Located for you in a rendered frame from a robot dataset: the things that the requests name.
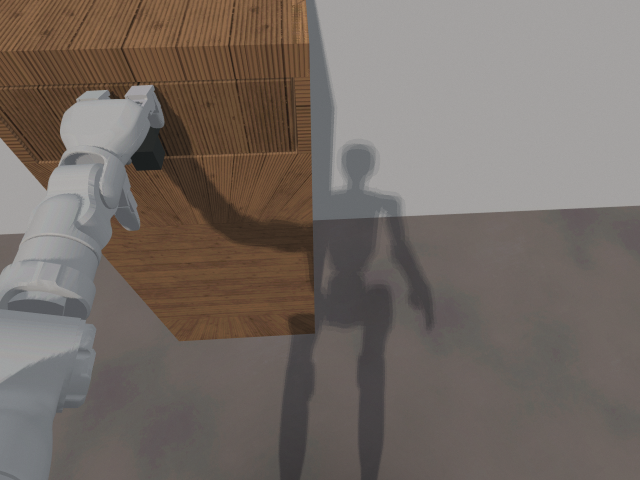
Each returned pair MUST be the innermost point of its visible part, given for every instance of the drawer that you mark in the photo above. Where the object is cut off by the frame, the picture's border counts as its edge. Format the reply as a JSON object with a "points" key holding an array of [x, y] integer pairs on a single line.
{"points": [[201, 117]]}

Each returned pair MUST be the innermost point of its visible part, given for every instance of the cabinet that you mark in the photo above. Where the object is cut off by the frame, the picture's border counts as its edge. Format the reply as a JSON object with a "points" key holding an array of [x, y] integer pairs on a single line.
{"points": [[225, 245]]}

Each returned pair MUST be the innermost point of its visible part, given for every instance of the robot left hand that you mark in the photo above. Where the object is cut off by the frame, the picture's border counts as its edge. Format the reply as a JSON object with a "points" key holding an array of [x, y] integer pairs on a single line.
{"points": [[118, 126]]}

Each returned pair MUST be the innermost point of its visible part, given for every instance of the handle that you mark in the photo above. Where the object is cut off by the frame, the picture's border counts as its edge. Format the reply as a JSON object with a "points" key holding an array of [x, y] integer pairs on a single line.
{"points": [[150, 155]]}

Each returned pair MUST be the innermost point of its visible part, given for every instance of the left robot upper arm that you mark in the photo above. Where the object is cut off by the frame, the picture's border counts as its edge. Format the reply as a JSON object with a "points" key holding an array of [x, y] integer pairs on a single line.
{"points": [[46, 364]]}

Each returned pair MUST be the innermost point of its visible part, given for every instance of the robot left forearm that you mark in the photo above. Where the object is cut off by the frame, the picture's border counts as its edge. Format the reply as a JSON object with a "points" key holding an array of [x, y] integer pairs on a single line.
{"points": [[55, 266]]}

